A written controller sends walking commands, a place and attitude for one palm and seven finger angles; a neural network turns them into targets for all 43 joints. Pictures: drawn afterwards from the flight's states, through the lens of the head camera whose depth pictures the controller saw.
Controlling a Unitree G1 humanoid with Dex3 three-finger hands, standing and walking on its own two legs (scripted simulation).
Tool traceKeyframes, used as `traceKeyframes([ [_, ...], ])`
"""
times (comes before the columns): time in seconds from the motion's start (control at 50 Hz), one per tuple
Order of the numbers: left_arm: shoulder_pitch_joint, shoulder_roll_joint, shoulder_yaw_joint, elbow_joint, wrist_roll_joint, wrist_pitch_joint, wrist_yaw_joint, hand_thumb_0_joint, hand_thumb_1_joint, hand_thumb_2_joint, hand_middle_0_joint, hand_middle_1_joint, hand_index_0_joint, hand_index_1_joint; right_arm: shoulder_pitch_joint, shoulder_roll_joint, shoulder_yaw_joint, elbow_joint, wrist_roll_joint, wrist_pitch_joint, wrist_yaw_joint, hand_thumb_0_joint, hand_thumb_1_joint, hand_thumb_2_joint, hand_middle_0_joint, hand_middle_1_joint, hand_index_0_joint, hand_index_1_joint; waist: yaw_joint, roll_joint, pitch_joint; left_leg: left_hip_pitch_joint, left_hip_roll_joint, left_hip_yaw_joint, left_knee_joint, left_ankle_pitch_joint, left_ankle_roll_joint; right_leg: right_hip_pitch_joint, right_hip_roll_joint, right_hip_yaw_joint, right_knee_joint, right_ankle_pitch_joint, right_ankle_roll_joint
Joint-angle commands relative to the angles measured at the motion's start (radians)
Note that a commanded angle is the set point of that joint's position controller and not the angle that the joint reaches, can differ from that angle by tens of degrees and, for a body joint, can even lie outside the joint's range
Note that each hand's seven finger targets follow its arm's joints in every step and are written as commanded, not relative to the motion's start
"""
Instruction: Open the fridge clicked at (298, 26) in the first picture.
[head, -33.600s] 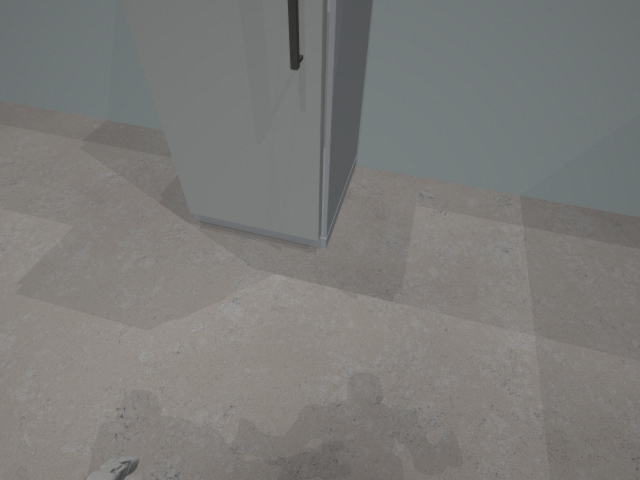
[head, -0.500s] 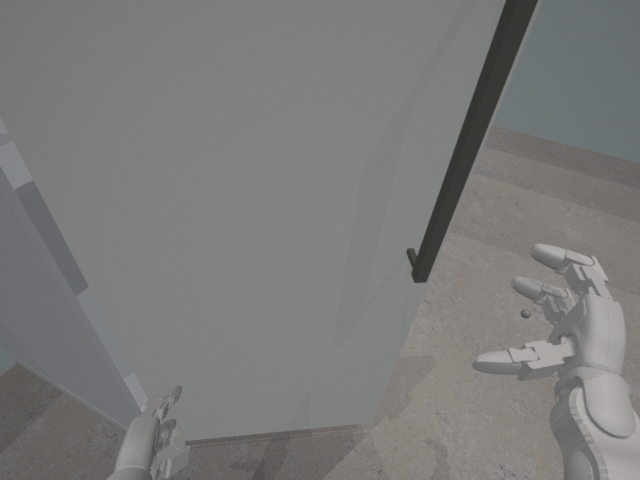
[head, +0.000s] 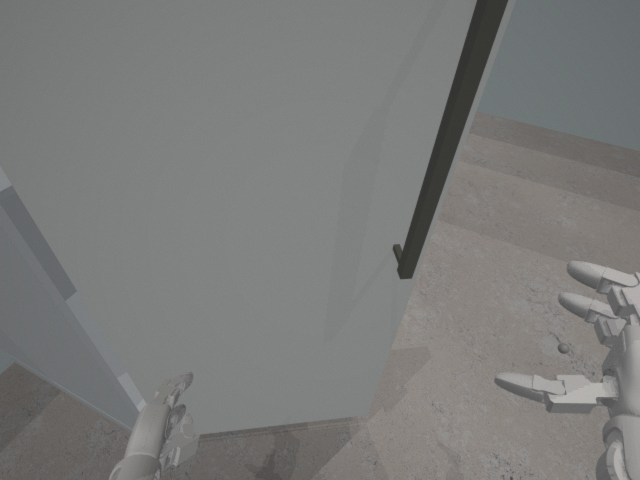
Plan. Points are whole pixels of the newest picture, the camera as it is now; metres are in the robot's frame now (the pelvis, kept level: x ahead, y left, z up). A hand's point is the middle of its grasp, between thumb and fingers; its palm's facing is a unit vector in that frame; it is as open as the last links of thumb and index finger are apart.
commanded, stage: draw the hand back to the body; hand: right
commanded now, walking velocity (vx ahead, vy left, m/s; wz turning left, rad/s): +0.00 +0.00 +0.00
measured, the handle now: (437, 142) +0.43 -0.14 +0.25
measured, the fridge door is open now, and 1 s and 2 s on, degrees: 57 57 57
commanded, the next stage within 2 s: step back with the hand held close in 0.86 s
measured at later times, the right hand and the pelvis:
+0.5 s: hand (618, 360) +0.19 -0.28 +0.16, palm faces +0.47 +0.80 -0.38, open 8.6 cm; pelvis +0.00 -0.01 +0.00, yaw +2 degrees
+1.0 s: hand (612, 365) +0.18 -0.27 +0.16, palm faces +0.48 +0.80 -0.36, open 7.4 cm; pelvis +0.00 +0.00 +0.00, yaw +1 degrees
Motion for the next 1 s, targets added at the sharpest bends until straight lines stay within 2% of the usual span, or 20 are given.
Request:
traceKeyframes([
  [0.0, -0.134, 0.105, 0.049, -0.142, 0.003, -0.064, 0.015, 0.000, 0.900, 0.900, -0.200, -0.300, -0.200, -0.300, -0.190, -0.154, -0.087, -0.192, -0.018, -0.136, -0.021, 0.000, -0.066, -0.497, 0.229, 0.789, 0.229, 0.789, 0.038, 0.014, -0.073, -0.060, -0.043, 0.011, -0.120, 0.080, 0.028, 0.063, 0.050, -0.054, -0.100, 0.092, -0.045],
  [0.06, -0.137, 0.105, 0.055, -0.138, 0.005, -0.065, 0.016, 0.000, 0.900, 0.900, -0.200, -0.300, -0.200, -0.300, -0.122, -0.163, -0.112, -0.178, -0.020, -0.163, -0.023, 0.000, -0.175, -0.550, 0.225, 0.725, 0.225, 0.725, 0.024, 0.032, -0.091, -0.030, -0.046, 0.016, -0.114, 0.087, 0.029, 0.064, 0.048, -0.051, -0.116, 0.103, -0.043],
  [0.12, -0.134, 0.105, 0.061, -0.137, 0.005, -0.069, 0.012, 0.000, 0.900, 0.900, -0.200, -0.300, -0.200, -0.300, -0.059, -0.187, -0.149, -0.194, -0.021, -0.185, -0.023, 0.000, -0.284, -0.603, 0.221, 0.661, 0.221, 0.661, 0.012, -0.002, -0.107, -0.001, -0.044, 0.010, -0.108, 0.112, 0.033, 0.058, 0.047, -0.051, -0.121, 0.124, -0.041],
  [0.18, -0.131, 0.109, 0.067, -0.134, 0.005, -0.073, 0.008, 0.000, 0.900, 0.900, -0.200, -0.300, -0.200, -0.300, -0.002, -0.212, -0.187, -0.210, -0.020, -0.196, -0.022, 0.000, -0.393, -0.655, 0.218, 0.598, 0.218, 0.598, 0.006, -0.004, -0.110, 0.017, -0.048, 0.012, -0.102, 0.156, 0.036, 0.053, 0.044, -0.052, -0.117, 0.166, -0.037],
  [0.2, -0.123, 0.106, 0.065, -0.135, 0.003, -0.073, 0.006, 0.000, 0.900, 0.900, -0.200, -0.300, -0.200, -0.300, 0.002, -0.202, -0.181, -0.215, -0.019, -0.200, -0.021, 0.000, -0.429, -0.673, 0.216, 0.576, 0.216, 0.576, 0.010, -0.020, -0.100, 0.014, -0.046, 0.012, -0.099, 0.160, 0.035, 0.044, 0.043, -0.051, -0.118, 0.170, -0.036],
  [0.22, -0.118, 0.106, 0.068, -0.135, 0.003, -0.075, 0.005, 0.000, 0.900, 0.900, -0.200, -0.300, -0.200, -0.300, 0.013, -0.211, -0.195, -0.217, -0.018, -0.204, -0.023, 0.000, -0.465, -0.690, 0.215, 0.555, 0.215, 0.555, 0.010, 0.007, -0.101, 0.016, -0.048, 0.015, -0.098, 0.168, 0.035, 0.041, 0.043, -0.050, -0.117, 0.177, -0.035],
  [0.24, -0.120, 0.108, 0.070, -0.135, 0.001, -0.075, 0.004, 0.000, 0.900, 0.900, -0.200, -0.300, -0.200, -0.300, 0.018, -0.206, -0.195, -0.211, -0.018, -0.204, -0.021, 0.000, -0.501, -0.707, 0.214, 0.534, 0.214, 0.534, 0.012, 0.003, -0.081, 0.004, -0.050, 0.013, -0.101, 0.163, 0.035, 0.036, 0.041, -0.054, -0.115, 0.175, -0.035],
  [0.28, -0.121, 0.110, 0.073, -0.132, 0.000, -0.078, 0.006, 0.000, 0.900, 0.900, -0.200, -0.300, -0.200, -0.300, 0.012, -0.223, -0.213, -0.214, -0.019, -0.208, -0.023, 0.000, -0.574, -0.743, 0.211, 0.491, 0.211, 0.491, 0.013, -0.018, -0.062, -0.006, -0.052, 0.013, -0.112, 0.150, 0.036, 0.040, 0.041, -0.055, -0.118, 0.164, -0.033],
  [0.32, -0.112, 0.110, 0.073, -0.129, -0.002, -0.080, 0.004, 0.000, 0.900, 0.900, -0.200, -0.300, -0.200, -0.300, 0.013, -0.212, -0.210, -0.204, -0.019, -0.211, -0.023, 0.000, -0.646, -0.777, 0.209, 0.449, 0.209, 0.449, 0.017, -0.036, -0.042, -0.015, -0.053, 0.014, -0.110, 0.141, 0.036, 0.030, 0.039, -0.054, -0.124, 0.158, -0.029],
  [0.38, -0.112, 0.117, 0.080, -0.127, -0.002, -0.080, 0.008, 0.000, 0.900, 0.900, -0.200, -0.300, -0.200, -0.300, 0.008, -0.223, -0.232, -0.179, -0.014, -0.213, -0.022, 0.000, -0.755, -0.830, 0.205, 0.385, 0.205, 0.385, 0.017, 0.018, -0.029, -0.022, -0.055, 0.015, -0.125, 0.121, 0.035, 0.032, 0.039, -0.055, -0.129, 0.134, -0.033],
  [0.46, -0.112, 0.115, 0.080, -0.126, -0.003, -0.077, 0.009, 0.000, 0.900, 0.900, -0.200, -0.300, -0.200, -0.300, 0.014, -0.228, -0.248, -0.181, -0.010, -0.217, -0.022, 0.000, -0.900, -0.900, 0.200, 0.300, 0.200, 0.300, 0.016, 0.014, -0.042, -0.017, -0.055, 0.012, -0.127, 0.117, 0.033, 0.041, 0.042, -0.056, -0.130, 0.129, -0.035],
  [0.52, -0.114, 0.112, 0.077, -0.122, -0.003, -0.083, 0.007, 0.000, 0.900, 0.900, -0.200, -0.300, -0.200, -0.300, -0.015, -0.204, -0.213, -0.191, -0.012, -0.217, -0.020, 0.000, -0.900, -0.900, 0.200, 0.300, 0.200, 0.300, 0.023, -0.042, -0.036, -0.026, -0.052, 0.007, -0.137, 0.114, 0.033, 0.055, 0.045, -0.061, -0.130, 0.123, -0.036],
  [0.6, -0.111, 0.117, 0.079, -0.118, 0.003, -0.093, 0.009, 0.000, 0.900, 0.900, -0.200, -0.300, -0.200, -0.300, -0.029, -0.221, -0.221, -0.203, -0.015, -0.217, -0.024, 0.000, -0.900, -0.900, 0.200, 0.300, 0.200, 0.300, 0.022, -0.007, -0.071, -0.006, -0.052, 0.010, -0.137, 0.138, 0.033, 0.073, 0.048, -0.056, -0.129, 0.145, -0.040],
  [0.64, -0.118, 0.111, 0.076, -0.120, 0.002, -0.092, 0.009, 0.000, 0.900, 0.900, -0.200, -0.300, -0.200, -0.300, -0.025, -0.215, -0.216, -0.203, -0.013, -0.217, -0.024, 0.000, -0.900, -0.900, 0.200, 0.300, 0.200, 0.300, 0.020, 0.003, -0.062, -0.008, -0.055, 0.011, -0.141, 0.130, 0.032, 0.073, 0.050, -0.054, -0.131, 0.141, -0.039],
  [0.68, -0.121, 0.112, 0.075, -0.116, 0.002, -0.090, 0.010, 0.000, 0.900, 0.900, -0.200, -0.300, -0.200, -0.300, -0.027, -0.229, -0.227, -0.200, -0.016, -0.215, -0.025, 0.000, -0.900, -0.900, 0.200, 0.300, 0.200, 0.300, 0.017, -0.015, -0.053, -0.006, -0.054, 0.007, -0.147, 0.124, 0.035, 0.070, 0.051, -0.053, -0.132, 0.134, -0.038],
  [0.8, -0.124, 0.102, 0.070, -0.121, 0.001, -0.081, 0.009, 0.000, 0.900, 0.900, -0.200, -0.300, -0.200, -0.300, -0.017, -0.218, -0.227, -0.179, -0.010, -0.211, -0.019, 0.000, -0.900, -0.900, 0.200, 0.300, 0.200, 0.300, 0.017, -0.005, -0.022, -0.014, -0.053, 0.007, -0.155, 0.110, 0.033, 0.056, 0.049, -0.054, -0.135, 0.119, -0.036],
  [0.84, -0.123, 0.101, 0.071, -0.121, 0.002, -0.082, 0.008, 0.000, 0.900, 0.900, -0.200, -0.300, -0.200, -0.300, -0.014, -0.215, -0.225, -0.189, -0.012, -0.214, -0.019, 0.000, -0.900, -0.900, 0.200, 0.300, 0.200, 0.300, 0.016, -0.030, -0.035, -0.007, -0.053, 0.007, -0.151, 0.129, 0.033, 0.065, 0.050, -0.058, -0.133, 0.137, -0.036],
  [0.94, -0.124, 0.104, 0.075, -0.122, 0.002, -0.079, 0.008, 0.000, 0.900, 0.900, -0.200, -0.300, -0.200, -0.300, 0.007, -0.216, -0.227, -0.173, -0.007, -0.212, -0.016, 0.000, -0.900, -0.900, 0.200, 0.300, 0.200, 0.300, 0.014, 0.033, -0.045, -0.005, -0.053, 0.006, -0.152, 0.142, 0.028, 0.071, 0.048, -0.060, -0.127, 0.148, -0.041],
  [0.96, -0.126, 0.106, 0.074, -0.121, 0.002, -0.080, 0.009, 0.000, 0.900, 0.900, -0.200, -0.300, -0.200, -0.300, -0.054, -0.215, -0.212, -0.198, -0.009, -0.215, -0.015, 0.000, -0.900, -0.900, 0.200, 0.300, 0.200, 0.300, 0.022, 0.033, -0.053, -0.009, -0.052, 0.005, -0.154, 0.139, 0.026, 0.077, 0.051, -0.060, -0.125, 0.145, -0.043],
  [0.98, -0.126, 0.101, 0.044, -0.165, -0.020, -0.054, -0.002, 0.000, 0.900, 0.900, -0.200, -0.300, -0.200, -0.300, -0.238, -0.383, -0.364, -0.253, -0.017, -0.268, -0.025, 0.000, -0.900, -0.900, 0.200, 0.300, 0.200, 0.300, 0.056, -0.041, 0.051, -0.116, -0.014, -0.056, -0.180, 0.160, 0.025, -0.027, 0.035, -0.052, -0.090, 0.044, -0.042],
])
